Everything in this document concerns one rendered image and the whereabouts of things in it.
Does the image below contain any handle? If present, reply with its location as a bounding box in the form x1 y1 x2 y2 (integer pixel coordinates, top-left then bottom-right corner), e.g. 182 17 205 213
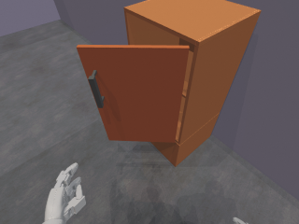
88 70 105 108

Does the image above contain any robot left hand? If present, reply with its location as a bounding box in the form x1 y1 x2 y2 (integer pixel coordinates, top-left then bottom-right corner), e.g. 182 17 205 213
44 162 86 224

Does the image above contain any cupboard door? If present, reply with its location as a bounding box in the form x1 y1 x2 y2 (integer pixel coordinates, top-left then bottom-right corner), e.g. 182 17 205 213
77 45 190 143

